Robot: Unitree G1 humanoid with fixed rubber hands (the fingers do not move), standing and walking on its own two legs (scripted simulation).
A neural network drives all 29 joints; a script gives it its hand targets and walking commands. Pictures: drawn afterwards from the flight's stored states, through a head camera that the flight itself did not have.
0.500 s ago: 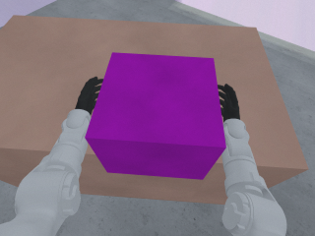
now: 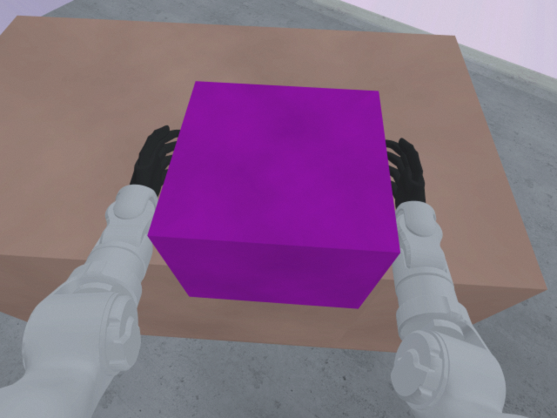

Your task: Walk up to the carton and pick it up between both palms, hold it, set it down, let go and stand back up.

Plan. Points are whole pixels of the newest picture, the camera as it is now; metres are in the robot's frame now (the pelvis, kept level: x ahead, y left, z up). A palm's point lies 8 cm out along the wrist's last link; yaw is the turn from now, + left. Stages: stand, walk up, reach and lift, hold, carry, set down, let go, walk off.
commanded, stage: set down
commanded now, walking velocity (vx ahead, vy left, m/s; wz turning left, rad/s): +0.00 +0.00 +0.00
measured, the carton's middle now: (279, 198) +0.46 -0.03 +0.01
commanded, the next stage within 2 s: none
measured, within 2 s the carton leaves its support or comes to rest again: neither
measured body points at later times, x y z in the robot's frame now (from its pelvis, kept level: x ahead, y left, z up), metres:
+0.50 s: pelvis +0.02 +0.00 +0.00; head +0.13 -0.01 +0.43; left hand +0.51 +0.17 +0.05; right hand +0.47 -0.22 +0.05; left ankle -0.02 +0.09 -0.74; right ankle +0.01 -0.12 -0.74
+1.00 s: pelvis +0.00 +0.01 +0.00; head +0.11 +0.00 +0.43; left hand +0.51 +0.21 +0.08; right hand +0.46 -0.26 +0.07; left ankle -0.02 +0.09 -0.74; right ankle +0.01 -0.12 -0.74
